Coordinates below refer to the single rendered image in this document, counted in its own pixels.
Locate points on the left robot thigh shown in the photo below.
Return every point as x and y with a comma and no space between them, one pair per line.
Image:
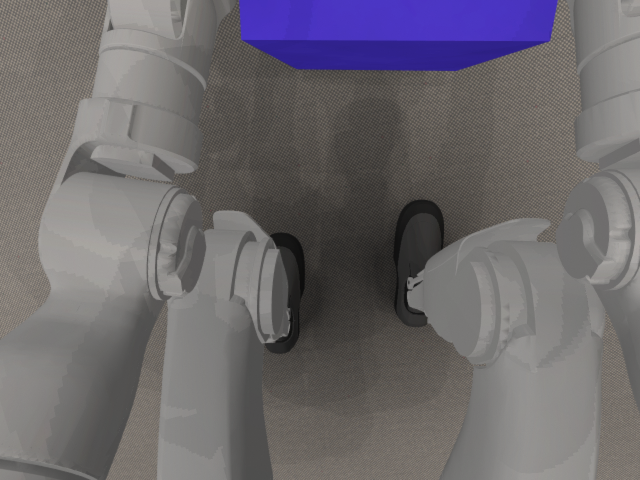
212,424

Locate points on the carton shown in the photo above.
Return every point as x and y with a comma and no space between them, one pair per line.
413,35

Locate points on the robot left forearm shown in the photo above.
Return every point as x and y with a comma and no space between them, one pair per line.
153,69

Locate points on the robot right foot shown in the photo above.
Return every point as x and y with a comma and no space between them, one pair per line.
419,236

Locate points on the right robot upper arm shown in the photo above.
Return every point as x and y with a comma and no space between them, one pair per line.
598,242

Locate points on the left robot upper arm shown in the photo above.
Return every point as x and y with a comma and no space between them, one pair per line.
114,250

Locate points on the robot right forearm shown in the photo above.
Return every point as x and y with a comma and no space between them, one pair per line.
607,43

